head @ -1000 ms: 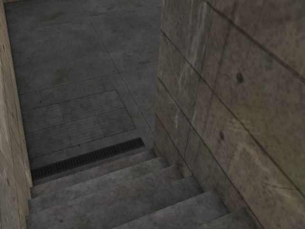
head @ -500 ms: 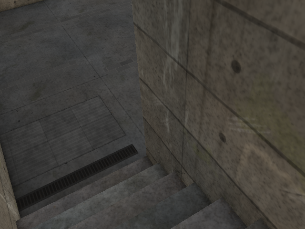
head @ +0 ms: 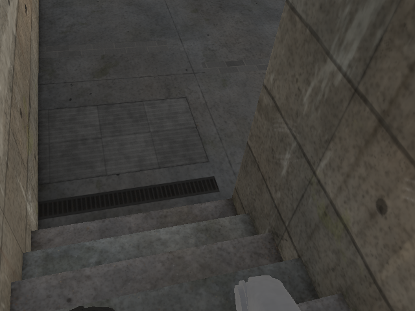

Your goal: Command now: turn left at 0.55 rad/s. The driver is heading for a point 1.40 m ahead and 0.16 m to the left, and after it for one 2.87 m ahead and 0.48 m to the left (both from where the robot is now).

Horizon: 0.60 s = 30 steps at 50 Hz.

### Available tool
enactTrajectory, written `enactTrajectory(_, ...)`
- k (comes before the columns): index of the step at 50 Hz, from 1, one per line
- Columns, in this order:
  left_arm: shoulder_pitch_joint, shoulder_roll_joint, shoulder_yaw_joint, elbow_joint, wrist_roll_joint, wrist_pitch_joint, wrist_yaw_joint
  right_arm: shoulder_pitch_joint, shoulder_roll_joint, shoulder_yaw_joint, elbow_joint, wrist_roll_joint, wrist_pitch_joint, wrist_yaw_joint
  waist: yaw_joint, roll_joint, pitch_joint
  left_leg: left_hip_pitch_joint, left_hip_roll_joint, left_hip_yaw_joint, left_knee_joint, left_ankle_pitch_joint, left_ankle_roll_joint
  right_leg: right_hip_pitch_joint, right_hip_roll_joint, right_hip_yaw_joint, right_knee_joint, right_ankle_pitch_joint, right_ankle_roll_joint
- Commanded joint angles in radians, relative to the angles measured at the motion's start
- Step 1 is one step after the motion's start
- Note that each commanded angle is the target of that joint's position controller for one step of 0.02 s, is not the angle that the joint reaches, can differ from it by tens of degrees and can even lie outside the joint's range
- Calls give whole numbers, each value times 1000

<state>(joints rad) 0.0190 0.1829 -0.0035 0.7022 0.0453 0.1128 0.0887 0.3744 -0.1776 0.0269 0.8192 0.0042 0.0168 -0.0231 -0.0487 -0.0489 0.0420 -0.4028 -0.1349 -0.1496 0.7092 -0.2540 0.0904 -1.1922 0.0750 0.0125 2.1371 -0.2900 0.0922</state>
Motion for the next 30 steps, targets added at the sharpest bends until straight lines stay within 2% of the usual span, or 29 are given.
enactTrajectory(1,-117,-13,-20,-134,-5,10,-7,16,-151,-21,-98,-7,-16,-27,-12,120,-30,94,202,-414,-228,82,67,-171,43,-27,17,2,51)
enactTrajectory(4,-176,-22,-27,-183,-2,14,-14,49,-165,-25,-130,-25,-10,-37,-41,148,-69,246,202,-476,-217,132,85,-244,66,-2,18,-73,66)
enactTrajectory(6,-189,-15,-25,-206,-5,12,-22,62,-166,-32,-150,-26,-6,-41,-48,148,-85,311,202,-490,-213,142,98,-250,70,11,11,-92,69)
enactTrajectory(7,-201,-15,-25,-215,-10,10,-25,54,-163,-31,-162,-26,-2,-43,-41,142,-73,316,208,-493,-206,147,122,-249,57,14,-22,-87,64)
enactTrajectory(8,-230,-12,-26,-234,-4,8,-25,56,-155,-30,-165,-23,-3,-46,-57,140,-78,320,207,-504,-212,143,132,-233,58,19,-42,-72,67)
enactTrajectory(11,-264,-27,-33,-280,-6,9,-30,40,-149,-33,-187,-21,-5,-49,-62,131,-103,337,197,-544,-225,126,169,-175,66,27,-57,-83,70)
enactTrajectory(16,-304,-20,-39,-338,-17,7,-36,11,-171,-48,-225,-26,-5,-42,-68,117,-121,347,183,-579,-217,165,223,-78,66,44,-178,-78,59)
enactTrajectory(19,-317,-13,-45,-357,-21,0,-44,-14,-187,-57,-243,-30,-1,-35,-75,137,-125,354,166,-590,-245,75,225,17,53,63,-362,-61,44)
enactTrajectory(21,-316,7,-44,-357,-23,-11,-46,-14,-200,-67,-244,-36,2,-31,-86,146,-116,354,157,-592,-286,-35,210,114,28,88,-603,-37,32)
enactTrajectory(22,-315,15,-42,-353,-31,-15,-51,-18,-215,-75,-239,-38,8,-28,-97,159,-109,324,148,-581,-346,-111,203,215,29,79,-764,-35,25)
enactTrajectory(23,-290,22,-43,-347,-43,-21,-57,-52,-228,-83,-242,-36,19,-21,-86,186,-97,232,141,-574,-417,-182,195,401,21,89,-949,-29,8)
enactTrajectory(24,-236,40,-35,-331,-56,-26,-66,-87,-246,-94,-243,-28,28,-11,-68,227,-86,127,148,-586,-497,-290,183,590,9,107,-1111,7,-23)
enactTrajectory(25,-148,56,-26,-302,-71,-26,-72,-147,-267,-103,-251,-18,37,0,-20,281,-88,22,143,-562,-529,-337,162,795,-3,113,-1245,17,-53)
enactTrajectory(26,-33,80,-13,-267,-78,-25,-76,-174,-287,-111,-251,-16,47,11,36,318,-86,-54,136,-527,-530,-384,138,971,-6,102,-1378,1,-80)
enactTrajectory(27,110,101,0,-212,-78,-27,-74,-182,-286,-114,-257,-20,51,16,98,294,-75,-116,119,-492,-480,-463,113,1125,-12,76,-1539,66,-98)
enactTrajectory(28,222,112,12,-161,-81,-29,-65,-155,-263,-111,-253,-30,46,18,131,226,-80,-187,82,-435,-363,-466,94,1270,-31,50,-1587,21,-104)
enactTrajectory(29,367,126,20,-113,-85,-36,-56,-146,-234,-110,-249,-39,33,18,198,76,-92,-313,-4,-322,-144,-501,73,1412,-57,75,-1615,-110,-119)
enactTrajectory(30,515,147,7,-76,-99,-49,-64,-238,-173,-102,-275,-44,23,25,252,-11,-41,-558,-80,-166,199,-510,27,1476,-128,181,-1565,-341,-97)
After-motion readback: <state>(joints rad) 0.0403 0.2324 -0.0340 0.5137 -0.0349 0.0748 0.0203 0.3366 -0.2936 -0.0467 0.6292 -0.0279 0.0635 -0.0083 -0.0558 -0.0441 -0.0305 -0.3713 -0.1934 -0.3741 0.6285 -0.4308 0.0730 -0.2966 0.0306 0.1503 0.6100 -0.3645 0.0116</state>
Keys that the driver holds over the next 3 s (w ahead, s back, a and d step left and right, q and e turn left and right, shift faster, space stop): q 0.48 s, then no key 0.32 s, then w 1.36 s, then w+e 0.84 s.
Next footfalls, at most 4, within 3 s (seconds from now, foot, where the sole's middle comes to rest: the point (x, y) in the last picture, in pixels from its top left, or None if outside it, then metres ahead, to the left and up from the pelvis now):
0.60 right None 0.13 -0.20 -0.76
1.18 left None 0.11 0.06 -0.76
1.70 right None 0.39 0.04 -0.95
2.18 left None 0.56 0.33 -1.14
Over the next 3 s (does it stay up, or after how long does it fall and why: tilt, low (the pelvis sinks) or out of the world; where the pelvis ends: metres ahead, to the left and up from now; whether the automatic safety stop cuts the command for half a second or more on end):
stays up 0.88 0.21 -0.59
